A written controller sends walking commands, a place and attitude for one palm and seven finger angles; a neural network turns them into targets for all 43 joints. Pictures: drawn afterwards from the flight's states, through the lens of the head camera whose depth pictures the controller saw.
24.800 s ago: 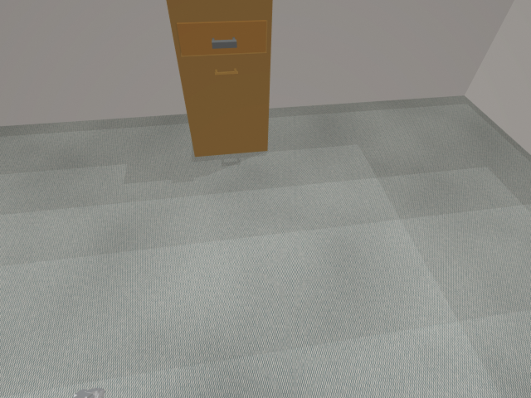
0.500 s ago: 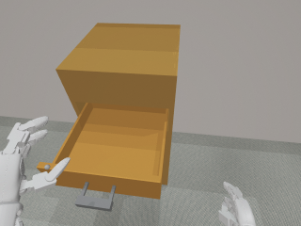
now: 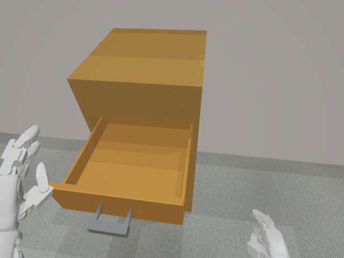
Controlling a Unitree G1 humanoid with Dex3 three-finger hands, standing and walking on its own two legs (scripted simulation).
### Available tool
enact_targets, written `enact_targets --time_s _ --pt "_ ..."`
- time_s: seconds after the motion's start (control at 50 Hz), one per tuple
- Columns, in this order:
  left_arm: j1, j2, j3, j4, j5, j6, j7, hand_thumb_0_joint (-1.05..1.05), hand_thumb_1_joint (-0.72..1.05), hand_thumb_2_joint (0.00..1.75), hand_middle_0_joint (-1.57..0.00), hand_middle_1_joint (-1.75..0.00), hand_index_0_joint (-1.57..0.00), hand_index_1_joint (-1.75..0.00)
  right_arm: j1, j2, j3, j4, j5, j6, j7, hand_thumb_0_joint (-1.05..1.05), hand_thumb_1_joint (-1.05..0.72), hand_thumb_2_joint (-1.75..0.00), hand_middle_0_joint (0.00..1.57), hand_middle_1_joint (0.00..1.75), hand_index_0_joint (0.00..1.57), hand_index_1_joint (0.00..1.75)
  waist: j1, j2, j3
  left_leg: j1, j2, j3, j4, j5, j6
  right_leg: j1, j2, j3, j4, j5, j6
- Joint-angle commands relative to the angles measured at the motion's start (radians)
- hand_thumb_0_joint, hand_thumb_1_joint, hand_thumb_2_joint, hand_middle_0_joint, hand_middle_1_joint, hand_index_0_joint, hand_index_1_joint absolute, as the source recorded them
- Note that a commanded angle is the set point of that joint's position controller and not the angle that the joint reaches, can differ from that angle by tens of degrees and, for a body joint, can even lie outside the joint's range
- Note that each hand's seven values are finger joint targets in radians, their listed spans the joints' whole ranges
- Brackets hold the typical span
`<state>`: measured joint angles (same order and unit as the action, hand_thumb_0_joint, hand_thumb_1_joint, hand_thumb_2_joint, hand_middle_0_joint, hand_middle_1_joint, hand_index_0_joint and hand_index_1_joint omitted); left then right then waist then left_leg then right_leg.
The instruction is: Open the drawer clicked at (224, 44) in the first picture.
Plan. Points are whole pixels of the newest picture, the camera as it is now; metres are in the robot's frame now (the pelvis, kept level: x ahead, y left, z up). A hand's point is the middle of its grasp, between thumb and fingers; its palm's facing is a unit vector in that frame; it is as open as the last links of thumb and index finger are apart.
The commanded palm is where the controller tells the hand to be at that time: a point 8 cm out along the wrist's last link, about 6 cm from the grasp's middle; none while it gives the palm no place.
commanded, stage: step back with the hand held close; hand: left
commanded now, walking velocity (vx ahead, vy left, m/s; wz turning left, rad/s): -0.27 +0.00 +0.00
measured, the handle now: (111, 219) +0.24 +0.21 -0.11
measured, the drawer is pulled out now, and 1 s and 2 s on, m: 0.30 0.30 0.30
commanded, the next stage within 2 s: stop stepping back and stand still in 1.44 s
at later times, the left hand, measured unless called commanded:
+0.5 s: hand (25, 215) +0.14 +0.26 +0.15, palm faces +0.32 -0.81 -0.49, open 7.4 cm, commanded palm +0.07 +0.30 +0.17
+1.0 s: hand (2, 236) +0.10 +0.27 +0.16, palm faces +0.36 -0.80 -0.48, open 7.4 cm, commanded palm +0.03 +0.30 +0.17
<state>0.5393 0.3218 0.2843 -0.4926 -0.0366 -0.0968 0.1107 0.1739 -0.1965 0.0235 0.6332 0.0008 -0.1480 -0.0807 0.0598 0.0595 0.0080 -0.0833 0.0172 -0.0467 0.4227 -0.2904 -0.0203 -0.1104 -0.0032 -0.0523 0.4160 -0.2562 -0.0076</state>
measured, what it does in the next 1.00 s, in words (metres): steps on the spot: right foot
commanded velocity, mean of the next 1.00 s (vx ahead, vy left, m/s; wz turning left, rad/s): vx -0.30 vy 0.00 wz -0.03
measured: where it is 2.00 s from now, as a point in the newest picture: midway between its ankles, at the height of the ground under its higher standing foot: outside the picture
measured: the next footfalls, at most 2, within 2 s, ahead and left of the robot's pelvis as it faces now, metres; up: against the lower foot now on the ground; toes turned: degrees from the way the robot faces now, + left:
right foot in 1.00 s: -0.08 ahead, -0.11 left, +0.00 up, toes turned -1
left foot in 1.30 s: -0.10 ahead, +0.13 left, +0.00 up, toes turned +1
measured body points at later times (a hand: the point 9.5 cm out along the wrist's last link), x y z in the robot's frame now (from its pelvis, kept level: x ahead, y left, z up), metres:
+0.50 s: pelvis -0.05 +0.02 -0.01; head -0.01 +0.03 +0.44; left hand +0.12 +0.30 +0.17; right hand +0.14 -0.22 -0.08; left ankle -0.04 +0.13 -0.74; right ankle -0.02 -0.11 -0.74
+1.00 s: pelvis -0.09 +0.02 -0.02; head -0.05 +0.05 +0.43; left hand +0.08 +0.31 +0.18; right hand +0.09 -0.20 -0.09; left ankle -0.04 +0.14 -0.74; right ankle -0.10 -0.11 -0.74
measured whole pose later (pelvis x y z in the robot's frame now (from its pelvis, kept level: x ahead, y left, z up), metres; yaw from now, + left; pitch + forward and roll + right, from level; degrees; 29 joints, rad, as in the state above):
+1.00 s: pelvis -0.09 +0.02 -0.02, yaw +1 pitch +4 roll -1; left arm 0.62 0.44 0.43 -0.66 -0.03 -0.24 0.15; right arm 0.18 -0.16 0.01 0.58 -0.01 -0.12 -0.08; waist -0.01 -0.05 0.02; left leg -0.46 -0.02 -0.06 0.61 -0.21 0.01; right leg -0.36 -0.01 -0.02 0.65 -0.31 0.00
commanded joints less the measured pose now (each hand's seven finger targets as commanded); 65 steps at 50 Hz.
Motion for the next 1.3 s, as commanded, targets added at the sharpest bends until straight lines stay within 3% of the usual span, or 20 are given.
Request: enact_targets --time_s 0.0,0.04,0.1,0.16,0.28,0.56,0.64,0.74,0.78,0.82,0.86,0.96,1.02,1.08,1.12,1.16,1.2,1.24,1.26,1.28 --pt "-0.121 0.224 0.217 -0.209 0.000 -0.129 0.023 0.00 0.90 0.90 -0.20 -0.30 -0.20 -0.30 -0.106 -0.094 -0.028 -0.198 0.006 -0.021 -0.010 0.00 -0.90 -0.90 0.20 0.30 0.20 0.30 -0.046 -0.055 0.047 -0.126 0.022 -0.008 -0.017 0.223 0.046 -0.078 -0.077 0.038 -0.094 0.256 0.001" --pt "-0.012 0.166 0.160 -0.191 -0.002 -0.129 0.007 0.00 0.90 0.90 -0.20 -0.30 -0.20 -0.30 -0.131 -0.115 -0.041 -0.213 0.009 0.008 -0.006 0.00 -0.90 -0.90 0.20 0.30 0.20 0.30 -0.051 -0.095 -0.024 -0.105 0.021 0.001 0.015 0.249 0.053 -0.075 -0.097 0.038 -0.080 0.276 0.001" --pt "0.077 0.172 0.173 -0.235 0.000 -0.146 0.006 0.00 0.90 0.90 -0.20 -0.30 -0.20 -0.30 -0.129 -0.120 -0.052 -0.220 0.003 0.031 -0.007 0.00 -0.90 -0.90 0.20 0.30 0.20 0.30 -0.049 -0.015 -0.133 -0.098 0.029 0.004 0.025 0.361 0.053 -0.022 -0.106 0.030 -0.028 0.358 -0.005" --pt "0.117 0.190 0.190 -0.269 -0.007 -0.148 0.011 0.00 0.90 0.90 -0.20 -0.30 -0.20 -0.30 -0.128 -0.124 -0.067 -0.236 0.010 0.052 -0.008 0.00 -0.90 -0.90 0.20 0.30 0.20 0.30 -0.053 -0.045 -0.178 -0.120 0.038 -0.003 0.039 0.401 0.048 -0.007 -0.107 0.032 0.000 0.375 -0.004" --pt "0.124 0.223 0.217 -0.312 -0.012 -0.151 0.030 0.00 0.90 0.90 -0.20 -0.30 -0.20 -0.30 -0.135 -0.126 -0.079 -0.240 0.013 0.063 -0.023 0.00 -0.90 -0.90 0.20 0.30 0.20 0.30 -0.057 -0.015 -0.167 -0.165 0.054 -0.030 0.031 0.398 0.047 -0.036 -0.100 0.032 0.026 0.326 -0.004" --pt "0.112 0.216 0.217 -0.364 0.000 -0.181 0.057 0.00 0.90 0.90 -0.20 -0.30 -0.20 -0.30 -0.110 -0.131 -0.076 -0.245 0.011 0.015 -0.014 0.00 -0.90 -0.90 0.20 0.30 0.20 0.30 -0.056 0.031 -0.111 -0.451 0.094 -0.099 -0.041 -0.017 0.079 -0.016 -0.075 0.066 0.111 0.075 0.004" --pt "0.084 0.214 0.210 -0.371 0.002 -0.194 0.063 0.00 0.90 0.90 -0.20 -0.30 -0.20 -0.30 -0.090 -0.132 -0.075 -0.237 0.011 0.001 -0.012 0.00 -0.90 -0.90 0.20 0.30 0.20 0.30 -0.067 -0.011 -0.078 -0.426 0.052 -0.081 0.030 -0.174 0.067 -0.134 -0.113 0.117 0.011 -0.071 -0.019" --pt "0.078 0.217 0.207 -0.370 -0.004 -0.193 0.079 0.00 0.90 0.90 -0.20 -0.30 -0.20 -0.30 -0.083 -0.129 -0.074 -0.210 0.007 0.000 -0.018 0.00 -0.90 -0.90 0.20 0.30 0.20 0.30 -0.070 -0.061 -0.085 -0.263 0.013 -0.044 0.142 -0.141 0.041 -0.307 -0.165 0.135 -0.070 -0.161 -0.051" --pt "0.072 0.229 0.221 -0.363 -0.001 -0.189 0.082 0.00 0.90 0.90 -0.20 -0.30 -0.20 -0.30 -0.097 -0.133 -0.077 -0.208 0.008 0.001 -0.025 0.00 -0.90 -0.90 0.20 0.30 0.20 0.30 -0.067 -0.037 -0.069 -0.297 0.043 -0.081 0.066 -0.146 0.049 -0.292 -0.131 0.107 -0.033 -0.161 -0.037" --pt "0.069 0.221 0.218 -0.377 0.005 -0.196 0.081 0.00 0.90 0.90 -0.20 -0.30 -0.20 -0.30 -0.113 -0.136 -0.070 -0.223 0.006 -0.005 -0.026 0.00 -0.90 -0.90 0.20 0.30 0.20 0.30 -0.064 0.085 -0.058 -0.469 0.122 -0.161 -0.091 -0.167 0.083 -0.140 -0.054 0.063 0.121 -0.117 0.004" --pt "0.070 0.225 0.235 -0.394 0.016 -0.204 0.076 0.00 0.90 0.90 -0.20 -0.30 -0.20 -0.30 -0.113 -0.129 -0.072 -0.234 0.006 -0.015 -0.022 0.00 -0.90 -0.90 0.20 0.30 0.20 0.30 -0.053 0.144 -0.101 -0.589 0.203 -0.240 -0.153 -0.057 0.122 0.014 -0.002 0.032 0.320 0.002 0.021" --pt "0.121 0.223 0.230 -0.390 -0.003 -0.222 0.051 0.00 0.90 0.90 -0.20 -0.30 -0.20 -0.30 -0.090 -0.126 -0.077 -0.195 -0.014 -0.043 0.002 0.00 -0.90 -0.90 0.20 0.30 0.20 0.30 -0.039 0.108 -0.158 -0.318 0.228 -0.206 0.003 0.443 0.139 -0.119 -0.016 0.064 0.224 -0.077 -0.001" --pt "0.087 0.226 0.219 -0.403 -0.003 -0.228 0.034 0.00 0.90 0.90 -0.20 -0.30 -0.20 -0.30 -0.098 -0.136 -0.068 -0.174 -0.014 -0.047 0.015 0.00 -0.90 -0.90 0.20 0.30 0.20 0.30 -0.043 0.109 -0.218 -0.159 0.199 -0.142 0.094 0.654 0.106 -0.111 -0.038 0.068 0.096 0.155 -0.009" --pt "0.127 0.238 0.236 -0.375 -0.023 -0.205 0.025 0.00 0.90 0.90 -0.20 -0.30 -0.20 -0.30 -0.111 -0.126 -0.092 -0.191 0.019 -0.032 0.013 0.00 -0.90 -0.90 0.20 0.30 0.20 0.30 -0.049 -0.090 -0.290 -0.146 0.071 -0.023 0.263 0.413 0.036 -0.113 -0.164 0.172 0.017 0.454 -0.074" --pt "0.109 0.236 0.230 -0.352 -0.030 -0.194 0.031 0.00 0.90 0.90 -0.20 -0.30 -0.20 -0.30 -0.126 -0.105 -0.094 -0.190 0.032 -0.002 0.007 0.00 -0.90 -0.90 0.20 0.30 0.20 0.30 -0.057 -0.239 -0.215 -0.247 -0.055 0.019 0.543 -0.096 -0.001 -0.208 -0.359 0.306 -0.091 0.538 -0.173" --pt "0.122 0.232 0.246 -0.324 -0.017 -0.174 0.037 0.00 0.90 0.90 -0.20 -0.30 -0.20 -0.30 -0.167 -0.060 -0.067 -0.197 0.012 0.025 -0.004 0.00 -0.90 -0.90 0.20 0.30 0.20 0.30 -0.061 -0.248 -0.121 -0.355 -0.024 -0.026 0.593 -0.225 0.007 -0.211 -0.359 0.248 -0.077 0.569 -0.193" --pt "0.137 0.224 0.253 -0.317 -0.003 -0.165 0.041 0.00 0.90 0.90 -0.20 -0.30 -0.20 -0.30 -0.173 -0.055 -0.043 -0.196 0.003 0.044 -0.017 0.00 -0.90 -0.90 0.20 0.30 0.20 0.30 -0.074 -0.200 -0.115 -0.346 -0.009 -0.002 0.240 -0.150 0.008 -0.111 -0.257 0.135 0.020 0.683 -0.122" --pt "0.141 0.218 0.220 -0.371 -0.006 -0.168 0.042 0.00 0.90 0.90 -0.20 -0.30 -0.20 -0.30 -0.150 -0.087 -0.059 -0.186 0.003 0.051 -0.026 0.00 -0.90 -0.90 0.20 0.30 0.20 0.30 -0.085 -0.031 -0.150 -0.218 0.050 0.007 -0.129 0.329 0.022 -0.073 -0.132 0.058 0.169 0.532 -0.014" --pt "0.102 0.248 0.223 -0.433 0.003 -0.185 0.042 0.00 0.90 0.90 -0.20 -0.30 -0.20 -0.30 -0.148 -0.117 -0.084 -0.204 0.003 0.039 -0.018 0.00 -0.90 -0.90 0.20 0.30 0.20 0.30 -0.062 0.138 -0.187 -0.148 0.230 -0.148 -0.092 0.653 0.079 -0.165 -0.061 0.028 0.286 0.191 0.022" --pt "0.136 0.239 0.205 -0.427 0.001 -0.191 0.035 0.00 0.90 0.90 -0.20 -0.30 -0.20 -0.30 -0.124 -0.115 -0.098 -0.214 0.012 0.024 -0.006 0.00 -0.90 -0.90 0.20 0.30 0.20 0.30 -0.065 0.176 -0.209 -0.062 0.330 -0.178 -0.076 0.777 0.132 -0.262 -0.038 0.052 0.424 -0.165 0.012"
